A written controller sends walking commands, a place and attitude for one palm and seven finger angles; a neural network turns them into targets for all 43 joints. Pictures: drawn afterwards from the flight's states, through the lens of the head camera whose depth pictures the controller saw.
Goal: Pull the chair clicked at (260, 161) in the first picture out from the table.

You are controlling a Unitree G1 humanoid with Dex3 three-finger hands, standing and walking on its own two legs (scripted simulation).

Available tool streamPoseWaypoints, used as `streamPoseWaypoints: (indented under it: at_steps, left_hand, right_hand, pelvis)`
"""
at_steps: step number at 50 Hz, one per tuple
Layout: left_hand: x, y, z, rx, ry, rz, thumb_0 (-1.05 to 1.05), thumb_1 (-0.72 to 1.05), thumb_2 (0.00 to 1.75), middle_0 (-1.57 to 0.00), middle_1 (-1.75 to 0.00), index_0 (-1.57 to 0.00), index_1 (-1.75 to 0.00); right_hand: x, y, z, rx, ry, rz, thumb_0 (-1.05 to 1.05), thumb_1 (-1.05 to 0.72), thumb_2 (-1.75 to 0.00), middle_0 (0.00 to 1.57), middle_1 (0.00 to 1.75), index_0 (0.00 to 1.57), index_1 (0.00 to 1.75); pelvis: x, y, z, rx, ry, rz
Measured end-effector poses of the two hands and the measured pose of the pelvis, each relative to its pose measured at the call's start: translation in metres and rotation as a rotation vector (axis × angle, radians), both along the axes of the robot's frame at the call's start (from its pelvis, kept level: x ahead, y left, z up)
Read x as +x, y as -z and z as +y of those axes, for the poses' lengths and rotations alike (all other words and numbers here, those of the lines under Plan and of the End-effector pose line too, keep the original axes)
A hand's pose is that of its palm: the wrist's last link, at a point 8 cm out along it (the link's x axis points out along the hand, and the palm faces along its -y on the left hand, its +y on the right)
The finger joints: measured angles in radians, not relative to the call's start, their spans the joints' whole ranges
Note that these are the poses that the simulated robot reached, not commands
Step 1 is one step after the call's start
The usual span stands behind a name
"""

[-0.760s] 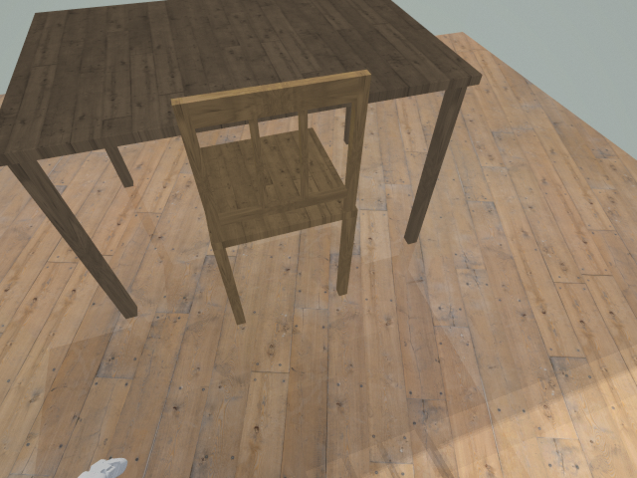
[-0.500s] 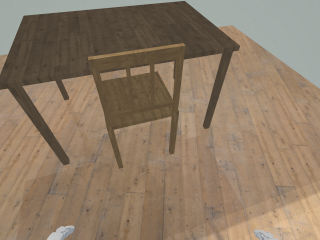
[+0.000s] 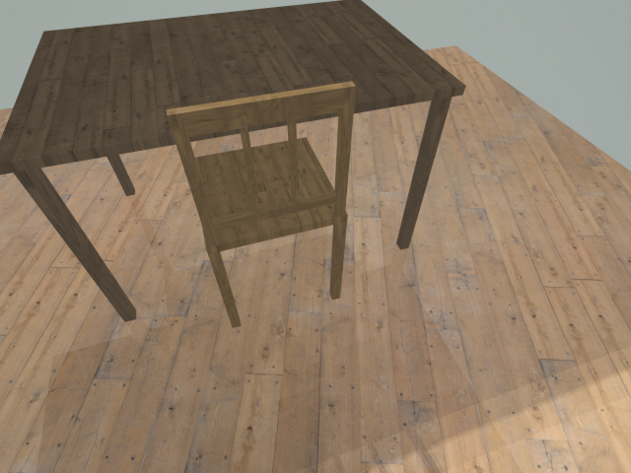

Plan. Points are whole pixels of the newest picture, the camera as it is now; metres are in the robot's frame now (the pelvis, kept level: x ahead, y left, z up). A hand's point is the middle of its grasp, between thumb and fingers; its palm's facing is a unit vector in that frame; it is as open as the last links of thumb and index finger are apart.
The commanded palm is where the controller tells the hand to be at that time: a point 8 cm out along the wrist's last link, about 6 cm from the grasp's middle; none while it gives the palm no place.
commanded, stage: stand and wait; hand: left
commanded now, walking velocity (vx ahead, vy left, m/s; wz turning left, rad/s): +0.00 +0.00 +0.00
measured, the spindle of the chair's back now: (250, 172) +0.77 +0.21 -0.11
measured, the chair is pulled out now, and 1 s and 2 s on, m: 0.00 0.00 0.00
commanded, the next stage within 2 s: look at it before walking up in 0.26 s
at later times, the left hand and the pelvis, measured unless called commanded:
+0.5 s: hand out of the picture +0.07 +0.24 -0.15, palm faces -0.02 -0.95 -0.33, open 7.4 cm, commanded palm none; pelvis -0.01 +0.00 +0.00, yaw +0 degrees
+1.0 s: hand out of the picture +0.06 +0.25 -0.16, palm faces -0.02 -0.95 -0.33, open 7.4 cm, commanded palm none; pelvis -0.01 +0.00 +0.00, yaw +0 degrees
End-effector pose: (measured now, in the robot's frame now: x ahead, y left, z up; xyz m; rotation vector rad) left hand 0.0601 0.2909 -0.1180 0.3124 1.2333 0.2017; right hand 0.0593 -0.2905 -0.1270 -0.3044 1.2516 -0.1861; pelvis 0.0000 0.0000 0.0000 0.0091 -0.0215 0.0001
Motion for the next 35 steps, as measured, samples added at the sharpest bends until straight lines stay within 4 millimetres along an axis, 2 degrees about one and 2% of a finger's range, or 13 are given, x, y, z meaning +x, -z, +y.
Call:
streamPoseWaypoints:
  at_steps: [18,35]
  left_hand:
    - [0.007,-0.001,-0.008,-0.017,0.021,-0.043,0.01,0.90,0.90,-0.20,-0.30,-0.20,-0.30]
    - [-0.004,0.001,-0.001,-0.013,0.008,-0.017,0.01,0.90,0.90,-0.20,-0.30,-0.20,-0.30]
  right_hand:
    - [-0.004,-0.003,0.002,0.007,0.002,-0.029,0.00,-0.90,-0.90,0.20,0.30,0.20,0.30]
    - [-0.006,-0.004,0.005,0.003,-0.002,-0.019,0.00,-0.90,-0.90,0.20,0.30,0.20,0.30]
  pelvis:
    - [-0.008,-0.001,-0.002,-0.002,0.005,0.000]
    - [-0.009,-0.002,0.002,-0.003,0.004,-0.001]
